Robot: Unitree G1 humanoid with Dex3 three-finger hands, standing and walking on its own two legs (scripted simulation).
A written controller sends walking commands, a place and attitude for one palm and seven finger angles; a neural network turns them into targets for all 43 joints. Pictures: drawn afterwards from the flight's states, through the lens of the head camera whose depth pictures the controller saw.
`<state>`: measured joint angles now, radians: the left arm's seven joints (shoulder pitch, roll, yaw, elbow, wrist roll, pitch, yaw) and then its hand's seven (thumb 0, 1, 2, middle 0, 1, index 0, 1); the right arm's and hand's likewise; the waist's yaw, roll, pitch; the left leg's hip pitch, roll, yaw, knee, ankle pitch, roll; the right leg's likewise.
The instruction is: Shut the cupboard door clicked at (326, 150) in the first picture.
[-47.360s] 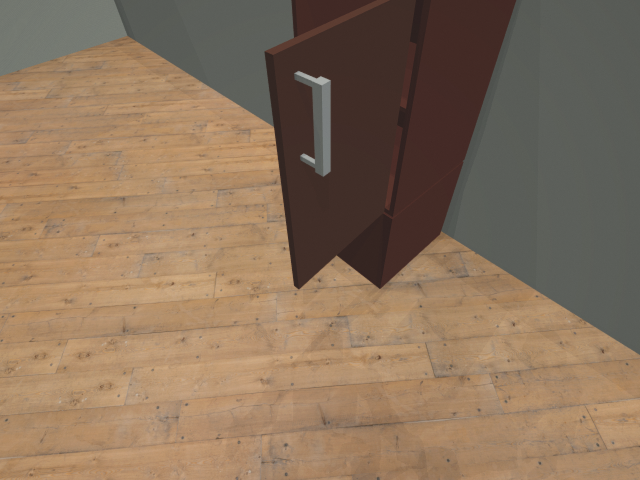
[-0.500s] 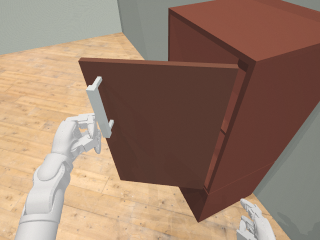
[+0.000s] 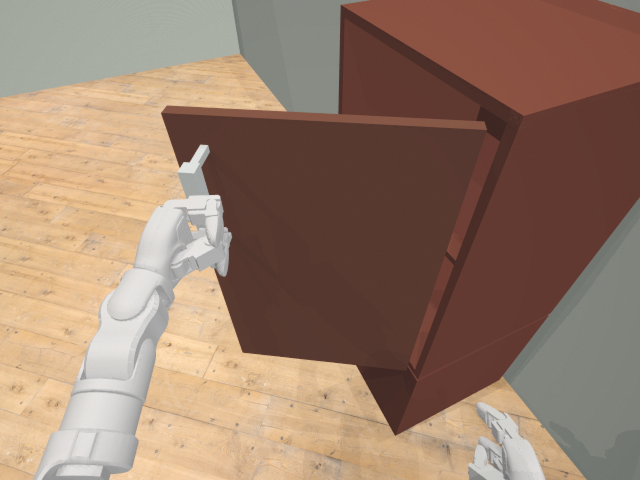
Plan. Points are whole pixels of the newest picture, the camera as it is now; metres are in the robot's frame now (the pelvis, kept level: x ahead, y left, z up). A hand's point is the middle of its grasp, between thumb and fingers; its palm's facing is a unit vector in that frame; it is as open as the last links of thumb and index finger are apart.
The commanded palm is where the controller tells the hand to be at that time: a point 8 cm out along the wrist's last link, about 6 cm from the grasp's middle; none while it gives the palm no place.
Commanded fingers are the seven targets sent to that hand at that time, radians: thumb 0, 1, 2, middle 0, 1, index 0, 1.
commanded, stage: push the door shut along its arc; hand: left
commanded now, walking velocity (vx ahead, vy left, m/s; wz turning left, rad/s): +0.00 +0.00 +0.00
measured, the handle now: (210, 210) +0.42 +0.17 +0.13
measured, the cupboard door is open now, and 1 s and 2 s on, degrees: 58 42 18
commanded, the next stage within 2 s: pull the fist back off the door in 1.58 s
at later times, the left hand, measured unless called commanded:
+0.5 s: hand (245, 216) +0.40 +0.12 +0.14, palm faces -0.24 -0.97 -0.08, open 3.1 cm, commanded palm +0.40 +0.17 +0.14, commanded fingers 0.00 0.90 0.90 -1.30 -1.50 -1.30 -1.50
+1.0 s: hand (282, 188) +0.46 +0.08 +0.14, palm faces -0.36 -0.93 -0.05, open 3.1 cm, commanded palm +0.46 +0.14 +0.14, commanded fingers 0.00 0.90 0.90 -1.30 -1.50 -1.30 -1.50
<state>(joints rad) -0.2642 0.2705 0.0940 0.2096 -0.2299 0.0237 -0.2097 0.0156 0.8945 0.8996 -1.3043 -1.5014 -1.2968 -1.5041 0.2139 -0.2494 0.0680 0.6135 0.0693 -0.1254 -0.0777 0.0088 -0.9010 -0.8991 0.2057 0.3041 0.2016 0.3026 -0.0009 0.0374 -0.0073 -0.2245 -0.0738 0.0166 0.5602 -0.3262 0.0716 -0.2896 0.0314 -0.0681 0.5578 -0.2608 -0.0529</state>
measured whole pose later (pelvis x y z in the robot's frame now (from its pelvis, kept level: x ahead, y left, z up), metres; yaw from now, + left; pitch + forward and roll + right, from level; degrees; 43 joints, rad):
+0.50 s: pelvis +0.01 -0.01 +0.00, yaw +0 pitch +3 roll +0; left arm -0.54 0.32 0.10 0.59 -0.22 -0.07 -0.32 0.01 0.89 0.90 -1.30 -1.50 -1.30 -1.50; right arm 0.25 -0.27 0.05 0.64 0.07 -0.10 -0.06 0.01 -0.90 -0.90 0.20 0.30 0.20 0.30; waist -0.03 0.03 -0.02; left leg -0.27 -0.07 0.01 0.55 -0.33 0.06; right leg -0.34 0.03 -0.07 0.57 -0.27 -0.06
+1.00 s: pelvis +0.01 -0.02 -0.01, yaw -2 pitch +7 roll +1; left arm -0.80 0.37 0.17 0.94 -0.19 -0.17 -0.43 0.01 0.90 0.90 -1.30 -1.50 -1.29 -1.50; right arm 0.33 -0.29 0.03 0.66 0.05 -0.07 -0.05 0.01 -0.90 -0.90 0.21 0.30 0.20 0.30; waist -0.11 0.01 -0.04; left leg -0.37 -0.06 0.04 0.60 -0.35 0.05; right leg -0.46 0.05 -0.05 0.62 -0.28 -0.07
